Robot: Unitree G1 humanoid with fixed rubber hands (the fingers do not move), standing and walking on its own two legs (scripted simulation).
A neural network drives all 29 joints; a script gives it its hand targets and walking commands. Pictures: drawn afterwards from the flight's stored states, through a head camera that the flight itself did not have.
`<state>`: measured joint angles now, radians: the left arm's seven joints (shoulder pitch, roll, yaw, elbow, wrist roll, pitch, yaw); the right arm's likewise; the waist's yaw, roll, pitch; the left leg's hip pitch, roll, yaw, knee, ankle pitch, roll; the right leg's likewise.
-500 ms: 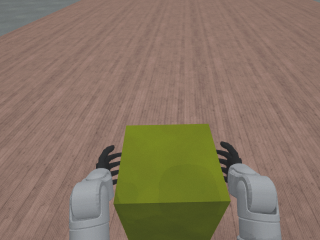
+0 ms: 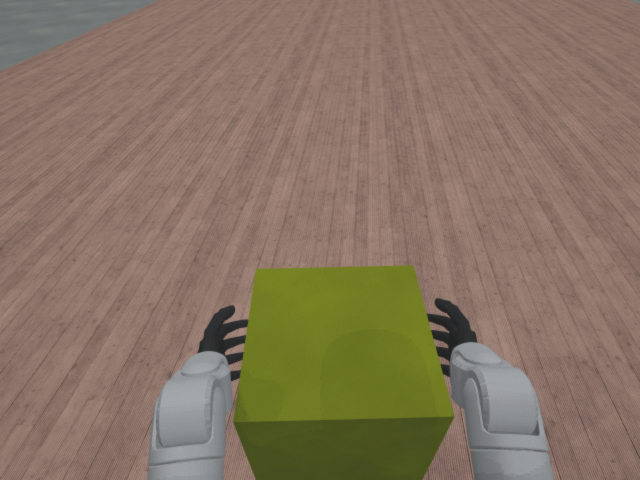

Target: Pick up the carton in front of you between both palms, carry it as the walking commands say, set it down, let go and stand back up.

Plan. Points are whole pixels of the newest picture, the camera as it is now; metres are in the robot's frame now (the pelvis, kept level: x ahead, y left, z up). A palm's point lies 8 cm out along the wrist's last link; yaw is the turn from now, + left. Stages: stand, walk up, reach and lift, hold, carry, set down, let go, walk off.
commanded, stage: carry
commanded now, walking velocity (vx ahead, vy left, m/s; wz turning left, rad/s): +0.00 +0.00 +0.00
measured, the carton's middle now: (337, 384) +0.27 +0.00 -0.01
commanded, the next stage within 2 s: hold in 0.82 s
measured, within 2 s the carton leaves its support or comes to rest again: neither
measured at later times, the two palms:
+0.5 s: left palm (219, 364) +0.27 +0.15 +0.04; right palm (453, 356) +0.27 -0.15 +0.04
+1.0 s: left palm (219, 375) +0.26 +0.15 +0.04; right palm (460, 367) +0.26 -0.15 +0.04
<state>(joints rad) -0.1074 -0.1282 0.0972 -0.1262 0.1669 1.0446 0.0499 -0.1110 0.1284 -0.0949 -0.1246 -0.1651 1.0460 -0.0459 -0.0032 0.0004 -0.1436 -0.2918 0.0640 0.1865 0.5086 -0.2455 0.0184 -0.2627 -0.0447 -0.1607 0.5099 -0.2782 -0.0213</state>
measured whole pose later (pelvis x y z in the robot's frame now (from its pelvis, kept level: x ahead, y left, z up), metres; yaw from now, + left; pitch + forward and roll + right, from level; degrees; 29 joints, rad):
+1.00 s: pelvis -0.02 +0.00 +0.01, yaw +0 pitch -6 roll +0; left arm -0.18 -0.14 0.16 0.15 0.24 0.74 0.02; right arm -0.19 0.14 -0.16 0.15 -0.23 0.73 -0.01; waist 0.00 -0.01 0.05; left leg -0.12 0.03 0.11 0.41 -0.18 0.02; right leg -0.10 -0.02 -0.10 0.42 -0.22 -0.02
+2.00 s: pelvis -0.06 +0.01 -0.17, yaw -4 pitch +41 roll -1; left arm -0.86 -0.04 0.44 0.64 0.27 0.28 -0.01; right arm -0.80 0.13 -0.51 0.55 -0.24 0.28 -0.05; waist -0.01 -0.01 -0.16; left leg -1.65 -0.03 0.02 1.41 -0.47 0.04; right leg -1.63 0.04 0.00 1.41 -0.47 0.00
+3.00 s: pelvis -0.09 +0.02 -0.39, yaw -6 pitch +40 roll -4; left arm -1.52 0.34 0.13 0.97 0.00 0.27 0.06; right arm -1.38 -0.10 -0.41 0.77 0.02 0.26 -0.19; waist -0.02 -0.04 0.33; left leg -2.27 -0.04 0.01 2.17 -0.59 0.06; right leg -2.21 0.08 -0.03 2.15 -0.64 0.04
